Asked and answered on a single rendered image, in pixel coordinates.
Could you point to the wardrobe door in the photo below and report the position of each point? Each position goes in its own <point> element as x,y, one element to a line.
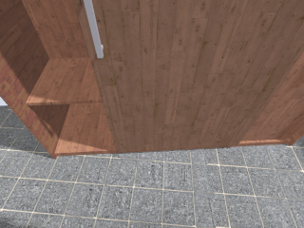
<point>283,115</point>
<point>182,74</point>

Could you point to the handle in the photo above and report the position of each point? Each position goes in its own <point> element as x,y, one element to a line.
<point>94,28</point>

